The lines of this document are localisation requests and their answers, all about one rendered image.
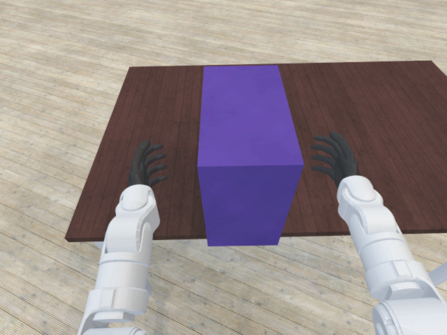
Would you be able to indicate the robot left hand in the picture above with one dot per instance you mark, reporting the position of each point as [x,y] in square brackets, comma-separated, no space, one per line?
[139,174]

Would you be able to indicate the robot right hand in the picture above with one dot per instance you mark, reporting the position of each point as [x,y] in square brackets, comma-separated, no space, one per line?
[343,164]

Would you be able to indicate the robot left forearm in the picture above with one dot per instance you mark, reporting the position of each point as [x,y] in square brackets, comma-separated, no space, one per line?
[120,290]

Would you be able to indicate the carton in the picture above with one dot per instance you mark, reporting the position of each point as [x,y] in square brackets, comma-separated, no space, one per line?
[249,158]

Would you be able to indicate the table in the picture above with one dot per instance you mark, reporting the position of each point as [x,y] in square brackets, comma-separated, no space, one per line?
[392,113]

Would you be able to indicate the right robot upper arm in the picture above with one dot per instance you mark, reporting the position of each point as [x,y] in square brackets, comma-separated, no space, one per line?
[421,316]

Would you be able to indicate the robot right forearm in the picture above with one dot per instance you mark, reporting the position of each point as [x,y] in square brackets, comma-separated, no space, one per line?
[391,269]

